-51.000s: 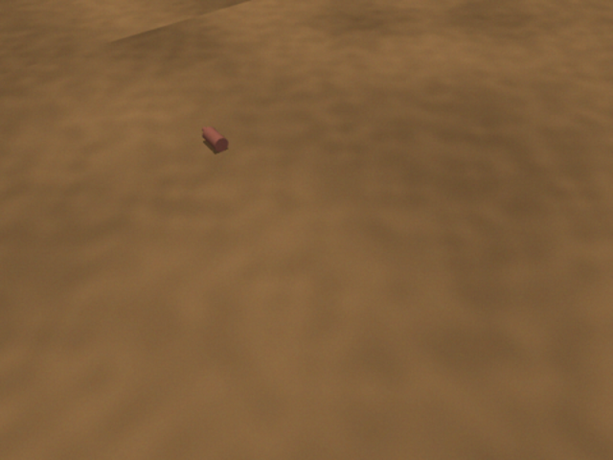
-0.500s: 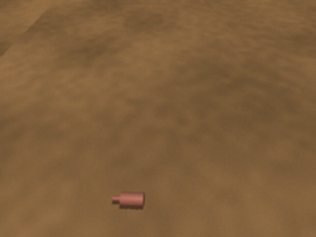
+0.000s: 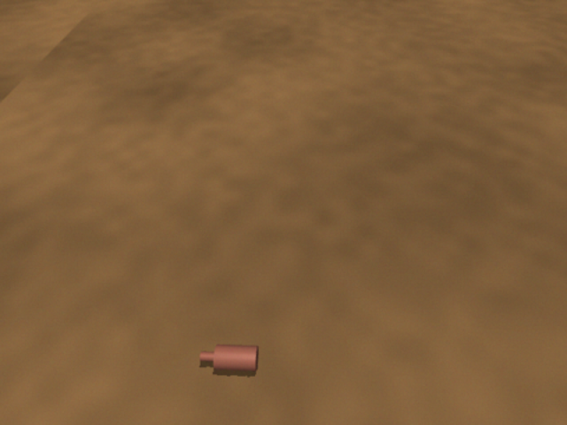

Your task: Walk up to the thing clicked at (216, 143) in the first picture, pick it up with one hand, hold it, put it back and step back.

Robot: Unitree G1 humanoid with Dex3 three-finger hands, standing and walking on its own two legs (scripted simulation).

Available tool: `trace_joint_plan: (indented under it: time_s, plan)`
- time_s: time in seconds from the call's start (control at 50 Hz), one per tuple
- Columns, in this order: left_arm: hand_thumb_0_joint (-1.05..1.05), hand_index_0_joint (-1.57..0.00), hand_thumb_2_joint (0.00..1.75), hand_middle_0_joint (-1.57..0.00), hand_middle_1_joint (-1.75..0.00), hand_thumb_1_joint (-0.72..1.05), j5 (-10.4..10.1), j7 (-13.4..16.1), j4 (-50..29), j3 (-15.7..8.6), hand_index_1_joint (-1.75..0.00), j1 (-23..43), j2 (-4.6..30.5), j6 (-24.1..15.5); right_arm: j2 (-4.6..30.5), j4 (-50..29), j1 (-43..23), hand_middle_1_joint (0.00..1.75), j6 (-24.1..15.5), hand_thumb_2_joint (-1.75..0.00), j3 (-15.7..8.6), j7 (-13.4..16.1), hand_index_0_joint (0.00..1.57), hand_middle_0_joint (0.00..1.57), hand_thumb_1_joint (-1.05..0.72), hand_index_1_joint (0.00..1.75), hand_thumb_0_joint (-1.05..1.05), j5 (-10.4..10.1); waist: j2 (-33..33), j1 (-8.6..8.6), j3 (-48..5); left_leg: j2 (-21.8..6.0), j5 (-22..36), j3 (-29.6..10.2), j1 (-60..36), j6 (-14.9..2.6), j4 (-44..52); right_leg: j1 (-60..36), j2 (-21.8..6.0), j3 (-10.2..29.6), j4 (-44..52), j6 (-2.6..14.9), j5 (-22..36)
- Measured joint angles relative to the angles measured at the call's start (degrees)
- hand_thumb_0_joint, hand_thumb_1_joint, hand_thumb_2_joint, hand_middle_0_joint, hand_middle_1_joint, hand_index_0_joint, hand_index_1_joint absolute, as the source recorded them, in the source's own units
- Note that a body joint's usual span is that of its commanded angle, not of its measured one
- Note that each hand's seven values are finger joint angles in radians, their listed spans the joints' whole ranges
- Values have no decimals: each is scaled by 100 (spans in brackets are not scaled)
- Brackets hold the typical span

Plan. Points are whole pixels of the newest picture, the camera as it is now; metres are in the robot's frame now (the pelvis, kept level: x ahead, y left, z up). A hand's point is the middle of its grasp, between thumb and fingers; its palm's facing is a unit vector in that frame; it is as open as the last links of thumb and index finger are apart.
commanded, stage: stand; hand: left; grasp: from above
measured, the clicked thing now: (228, 357) +0.50 +0.24 -0.74
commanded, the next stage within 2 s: step back in 0.16 s
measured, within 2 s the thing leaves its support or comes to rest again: neither
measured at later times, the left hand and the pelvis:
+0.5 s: hand out of the picture +0.09 +0.31 -0.18, palm faces +0.02 -0.93 -0.37, open 7.4 cm; pelvis -0.05 +0.04 -0.03, yaw +1 degrees
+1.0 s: hand out of the picture -0.06 +0.29 -0.15, palm faces -0.05 -0.91 -0.42, open 7.4 cm; pelvis -0.15 +0.02 -0.02, yaw -4 degrees
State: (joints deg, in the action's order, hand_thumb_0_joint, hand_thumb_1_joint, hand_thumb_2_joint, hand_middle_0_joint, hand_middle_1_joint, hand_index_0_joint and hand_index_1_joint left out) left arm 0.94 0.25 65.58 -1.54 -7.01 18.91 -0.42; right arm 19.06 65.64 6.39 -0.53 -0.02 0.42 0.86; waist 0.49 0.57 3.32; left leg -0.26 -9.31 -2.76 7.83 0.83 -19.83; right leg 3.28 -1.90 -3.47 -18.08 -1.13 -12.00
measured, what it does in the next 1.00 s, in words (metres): walks backwards: right foot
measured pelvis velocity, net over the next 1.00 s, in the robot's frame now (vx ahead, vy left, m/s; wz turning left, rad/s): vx -0.15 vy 0.02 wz -0.06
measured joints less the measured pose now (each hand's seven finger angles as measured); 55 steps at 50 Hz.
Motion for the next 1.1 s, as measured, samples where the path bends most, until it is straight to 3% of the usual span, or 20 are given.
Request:
trace_joint_plan:
  time_s: [0.16,0.24,0.32,0.38,0.42,0.44,0.48,0.54,0.62,0.76,0.84,0.88,0.92,0.96,1.02,1.1]
  plan:
    - [1,-20,90,-21,-30,90,0,-6,-13,12,-30,-24,21,3,5,-2,14,30,-2,-90,3,-10,20,21,-90,30,0,0,-2,-10,9,0,4,-11,24,9,4,28,0,-10,-14,6,-10]
    - [1,-20,90,-21,-30,90,-122,-6,-249,-120,-30,62,55,40,104,-274,-128,30,107,-90,-90,-64,20,21,-90,30,1,-78,65,-68,276,-24,-149,-60,408,-24,-514,331,33,-48,-395,35,-116]
    - [1,-21,90,-21,-30,90,-108,14,-563,-204,-30,246,122,139,279,-617,-247,30,218,-90,-221,-84,20,21,-90,30,0,-110,115,-101,638,36,-306,-38,967,-212,-1442,669,-11,-76,-868,39,-238]
    - [1,-21,90,-21,-30,90,-21,23,-790,-233,-30,302,189,222,379,-832,-164,30,308,-90,-310,-119,20,20,-90,30,0,-94,7,-97,698,216,-1129,31,1151,-364,-2239,956,-169,18,-1323,-14,-409]
    - [1,-21,90,-21,-30,90,-9,24,-912,-234,-30,346,251,276,434,-953,-7,30,298,-90,-352,-145,20,20,-90,30,0,-88,-35,-162,628,195,-689,80,1032,-415,-2137,1173,-249,14,-1655,-80,-557]
    - [1,-21,90,-21,-30,90,-32,28,-983,-235,-30,397,280,301,458,-996,66,30,285,-90,-376,-142,20,20,-90,30,0,-72,-42,-182,604,197,-891,66,969,-352,-1995,1325,-268,22,-1881,-58,-633]
    - [1,-20,90,-21,-30,90,-85,71,-1130,-264,-30,581,376,350,381,-1032,104,30,268,-90,-397,-113,20,20,-90,30,0,-13,-183,-170,740,274,-1116,98,1004,-343,-2024,1638,-60,526,-2614,131,-1202]
    - [1,-20,90,-21,-30,90,-111,160,-1320,-275,-30,722,443,372,223,-1123,155,30,250,-90,-333,-82,20,20,-90,30,0,39,-298,-191,904,287,-912,93,1038,-360,-1864,2007,492,1073,-3784,286,-2023]
    - [1,-20,90,-20,-30,90,-130,169,-1441,-219,-30,614,383,357,133,-1302,127,30,260,-90,-297,1,20,21,-90,30,1,57,-274,-185,930,245,-616,200,1089,-405,-1543,2232,780,1178,-4574,265,-1890]
    - [1,-20,90,-21,-30,90,-42,115,-1419,-228,-30,154,286,352,50,-1704,-20,30,188,-90,-256,57,21,21,-90,30,0,44,-164,-156,928,129,-507,526,1232,-415,-1665,1685,541,948,-3737,60,-1843]
    - [1,-20,90,-21,-30,90,-1,44,-1404,-275,-30,-3,282,279,102,-1778,-81,30,233,-90,-204,25,21,21,-90,30,0,16,-72,-102,865,33,-507,624,1492,-311,-1985,1185,348,683,-2388,157,-1263]
    - [1,-20,90,-21,-30,90,41,29,-1359,-286,-30,-28,142,225,230,-1695,-137,30,300,-90,-229,16,21,21,-90,30,0,-34,290,-150,917,-161,-497,413,1585,-251,-2168,1071,548,470,-2161,235,-1001]
    - [1,-20,90,-21,-30,90,79,-27,-1423,-247,-30,-180,112,202,244,-1590,-83,30,375,-90,-255,34,21,21,-90,30,0,-57,302,-130,779,95,-1327,94,1788,-193,-2688,1151,499,418,-2163,305,-939]
    - [1,-21,90,-21,-30,90,100,-26,-1486,-254,-30,-301,128,208,236,-1503,-22,30,400,-90,-266,32,21,21,-90,30,1,-64,94,42,697,484,-1844,-130,1944,-141,-3673,1218,335,597,-2085,345,-810]
    - [1,-21,90,-21,-30,90,97,18,-1531,-272,-30,-358,82,228,351,-1468,125,30,345,-90,-278,34,20,21,-90,30,1,-102,51,47,576,790,-1801,-543,1993,-118,-4510,1264,197,600,-1672,290,-456]
    - [1,-21,90,-21,-30,90,116,61,-1787,-271,-30,-258,66,202,531,-1464,299,30,309,-90,-276,96,20,21,-90,30,1,-103,113,48,584,716,-1835,-658,1665,9,-4312,1480,140,494,-1484,248,-157]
